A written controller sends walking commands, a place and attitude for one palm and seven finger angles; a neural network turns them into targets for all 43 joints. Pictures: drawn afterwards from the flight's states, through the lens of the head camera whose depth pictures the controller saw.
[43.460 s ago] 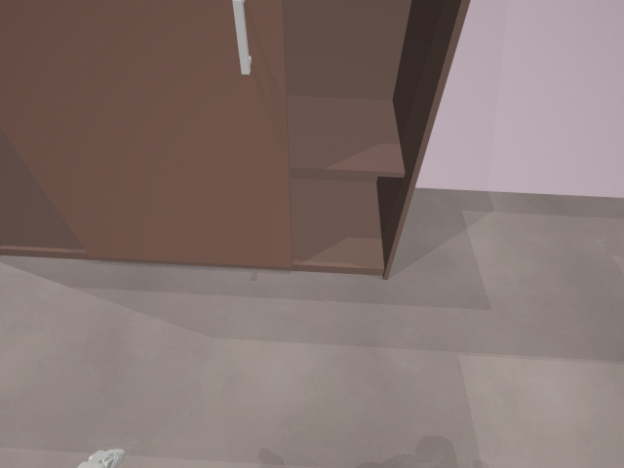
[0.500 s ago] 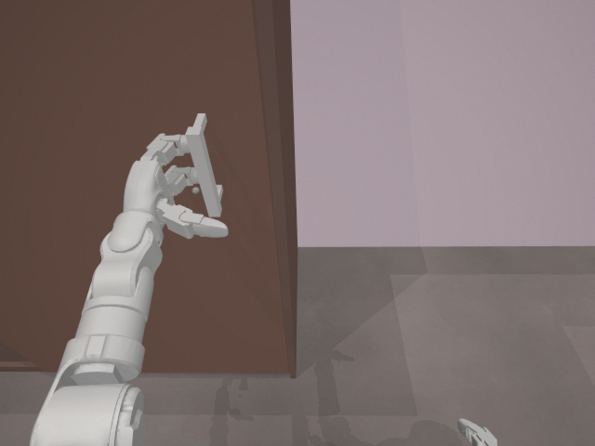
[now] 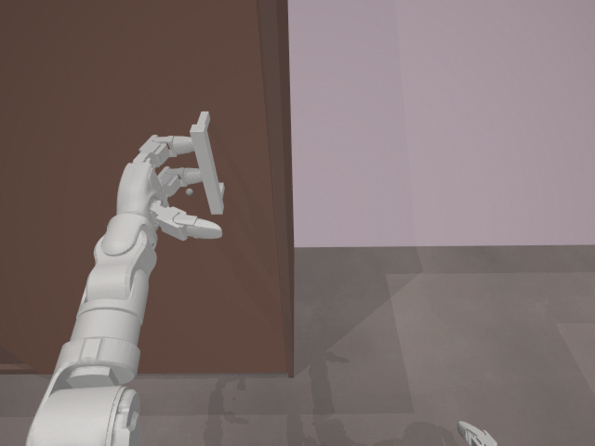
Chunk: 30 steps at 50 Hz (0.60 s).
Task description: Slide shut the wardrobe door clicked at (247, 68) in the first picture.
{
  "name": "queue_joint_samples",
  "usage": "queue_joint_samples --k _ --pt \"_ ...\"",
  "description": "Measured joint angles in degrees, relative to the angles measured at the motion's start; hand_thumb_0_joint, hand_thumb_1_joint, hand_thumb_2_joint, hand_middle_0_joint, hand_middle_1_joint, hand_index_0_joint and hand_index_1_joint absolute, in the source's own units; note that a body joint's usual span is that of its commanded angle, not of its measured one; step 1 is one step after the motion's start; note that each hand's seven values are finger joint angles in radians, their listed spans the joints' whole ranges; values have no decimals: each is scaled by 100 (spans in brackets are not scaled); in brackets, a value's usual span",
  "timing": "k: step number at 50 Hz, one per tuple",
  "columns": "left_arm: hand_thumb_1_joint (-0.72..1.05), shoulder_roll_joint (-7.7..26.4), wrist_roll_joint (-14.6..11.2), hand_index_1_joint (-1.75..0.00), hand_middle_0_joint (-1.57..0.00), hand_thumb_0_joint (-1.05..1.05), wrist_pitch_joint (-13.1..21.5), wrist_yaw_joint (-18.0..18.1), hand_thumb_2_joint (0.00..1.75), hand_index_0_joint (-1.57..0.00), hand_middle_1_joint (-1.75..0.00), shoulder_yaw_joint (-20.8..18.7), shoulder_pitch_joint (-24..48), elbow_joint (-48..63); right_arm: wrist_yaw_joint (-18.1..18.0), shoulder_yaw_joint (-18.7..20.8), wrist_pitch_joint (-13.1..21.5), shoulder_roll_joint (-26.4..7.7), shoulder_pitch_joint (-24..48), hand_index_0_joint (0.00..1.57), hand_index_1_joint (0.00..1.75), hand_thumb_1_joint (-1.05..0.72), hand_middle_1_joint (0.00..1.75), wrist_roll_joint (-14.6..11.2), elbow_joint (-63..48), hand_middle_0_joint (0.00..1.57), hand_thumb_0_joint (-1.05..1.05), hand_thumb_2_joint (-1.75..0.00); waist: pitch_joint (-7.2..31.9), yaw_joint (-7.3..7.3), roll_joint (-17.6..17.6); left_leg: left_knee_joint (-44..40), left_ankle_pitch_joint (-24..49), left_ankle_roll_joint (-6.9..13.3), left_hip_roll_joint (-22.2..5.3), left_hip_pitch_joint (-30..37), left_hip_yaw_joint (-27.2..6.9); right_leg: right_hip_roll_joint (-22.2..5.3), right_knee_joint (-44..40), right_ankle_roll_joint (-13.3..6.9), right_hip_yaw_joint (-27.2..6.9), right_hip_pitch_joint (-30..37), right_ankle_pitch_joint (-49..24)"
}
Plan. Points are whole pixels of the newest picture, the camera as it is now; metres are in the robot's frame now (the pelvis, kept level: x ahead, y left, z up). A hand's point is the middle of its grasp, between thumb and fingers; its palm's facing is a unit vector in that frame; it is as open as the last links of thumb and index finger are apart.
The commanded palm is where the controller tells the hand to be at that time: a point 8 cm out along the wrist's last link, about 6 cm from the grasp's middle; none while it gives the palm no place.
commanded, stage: slide the fingers in behind the handle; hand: left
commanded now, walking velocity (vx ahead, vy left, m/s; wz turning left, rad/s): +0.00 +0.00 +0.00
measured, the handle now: (210, 165) +0.46 +0.14 +0.16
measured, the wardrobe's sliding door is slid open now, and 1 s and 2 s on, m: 0.00 0.00 0.00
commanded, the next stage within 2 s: grip the handle and tug to test in 1.42 s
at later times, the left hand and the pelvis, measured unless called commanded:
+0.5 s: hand (213, 191) +0.40 +0.12 +0.16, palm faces +0.01 -1.00 +0.01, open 14.0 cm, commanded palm +0.38 +0.18 +0.16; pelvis +0.00 +0.00 +0.00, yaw +0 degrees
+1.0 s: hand (226, 189) +0.41 +0.11 +0.15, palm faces +0.01 -1.00 +0.01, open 14.0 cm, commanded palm +0.38 +0.16 +0.16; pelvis +0.01 -0.01 +0.00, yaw +0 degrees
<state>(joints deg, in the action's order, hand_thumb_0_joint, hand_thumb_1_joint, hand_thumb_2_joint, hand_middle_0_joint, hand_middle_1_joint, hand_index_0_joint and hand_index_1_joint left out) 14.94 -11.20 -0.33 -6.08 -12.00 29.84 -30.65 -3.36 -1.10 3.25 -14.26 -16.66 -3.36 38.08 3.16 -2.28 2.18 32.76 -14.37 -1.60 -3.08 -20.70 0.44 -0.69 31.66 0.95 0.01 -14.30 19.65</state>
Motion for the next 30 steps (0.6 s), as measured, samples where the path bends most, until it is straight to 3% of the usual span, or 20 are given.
queue_joint_samples --k 6,30 --pt "-51 -184 33 -120 -30 -1 -112 150 30 -30 -120 231 51 126 -9 -13 56 11 100 21 30 -91 30 9 50 20 1 -90 -27 37 -3 38 0 13 30 -24 -38 -25 22 13 38 3 7" --pt "-51 -472 149 -120 -30 -1 -270 501 30 -30 -120 417 -43 402 79 -25 5 72 163 21 30 -91 30 67 14 20 1 -90 15 32 21 -27 -9 -21 7 68 -13 -5 23 -19 14 50 41"
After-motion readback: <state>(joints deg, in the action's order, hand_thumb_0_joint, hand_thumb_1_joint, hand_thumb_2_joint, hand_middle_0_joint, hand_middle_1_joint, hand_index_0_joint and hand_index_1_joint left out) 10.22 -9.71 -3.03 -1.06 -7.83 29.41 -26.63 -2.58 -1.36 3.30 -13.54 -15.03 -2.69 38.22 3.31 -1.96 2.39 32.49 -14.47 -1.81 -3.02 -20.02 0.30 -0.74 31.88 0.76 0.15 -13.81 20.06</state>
